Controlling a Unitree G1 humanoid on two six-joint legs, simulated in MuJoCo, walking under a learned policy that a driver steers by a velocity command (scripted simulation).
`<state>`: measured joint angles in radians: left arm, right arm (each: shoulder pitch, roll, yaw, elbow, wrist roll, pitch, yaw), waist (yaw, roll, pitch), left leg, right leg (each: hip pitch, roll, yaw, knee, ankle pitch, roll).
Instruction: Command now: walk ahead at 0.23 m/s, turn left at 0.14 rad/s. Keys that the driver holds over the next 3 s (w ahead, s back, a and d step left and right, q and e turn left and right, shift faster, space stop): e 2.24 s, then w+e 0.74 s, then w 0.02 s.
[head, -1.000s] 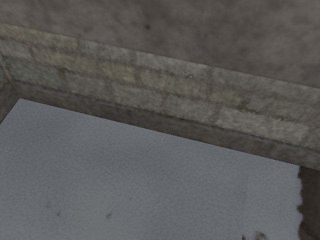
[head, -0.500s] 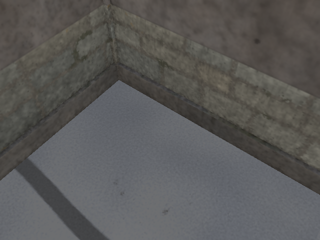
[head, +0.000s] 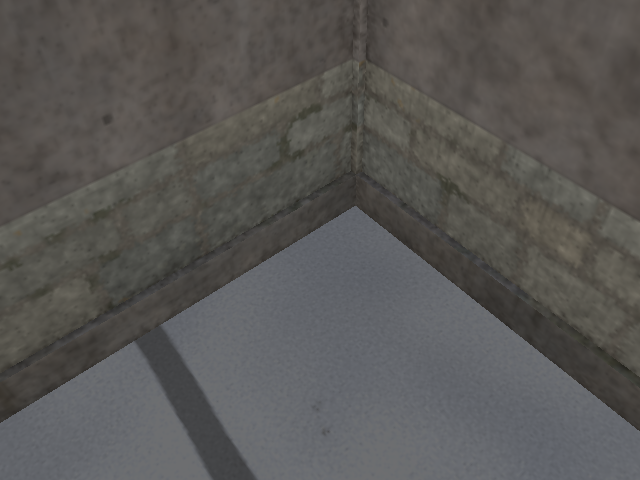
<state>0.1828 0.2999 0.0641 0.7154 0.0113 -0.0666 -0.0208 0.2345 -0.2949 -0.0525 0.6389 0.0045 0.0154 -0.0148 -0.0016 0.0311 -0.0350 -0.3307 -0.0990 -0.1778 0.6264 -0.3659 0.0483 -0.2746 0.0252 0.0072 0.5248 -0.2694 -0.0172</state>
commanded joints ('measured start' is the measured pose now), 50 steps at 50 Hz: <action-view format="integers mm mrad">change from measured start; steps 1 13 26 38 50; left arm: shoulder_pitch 103 108 60 110 11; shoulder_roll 210 191 106 266 212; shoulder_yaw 50 44 25 48 28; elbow -41 -58 -131 -229 -227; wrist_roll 22 -46 -31 32 -19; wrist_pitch -20 83 111 85 92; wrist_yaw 0 72 55 25 68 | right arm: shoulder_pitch -110 -169 -181 -230 -211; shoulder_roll -121 -71 -118 -141 -103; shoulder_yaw -28 -19 -26 -35 -19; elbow -121 -76 -56 -44 -14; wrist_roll -3 12 -34 -19 -3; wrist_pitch -54 -64 -18 -29 -9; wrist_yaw -6 21 -15 -20 -17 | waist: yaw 29 22 9 73 21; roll -230 -211 139 -260 -185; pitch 108 8 -33 -80 -54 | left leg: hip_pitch -423 -41 175 -350 -212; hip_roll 30 24 350 98 60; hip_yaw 34 149 89 107 82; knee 324 -95 -297 583 262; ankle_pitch -235 136 610 -333 -2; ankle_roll -31 -115 189 -109 -149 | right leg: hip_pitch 190 134 -224 231 143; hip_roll -417 -191 -73 -406 -215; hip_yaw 651 316 6 517 412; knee -325 -141 505 -198 -167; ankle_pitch -141 373 -182 547 227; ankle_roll -274 -150 137 -347 -221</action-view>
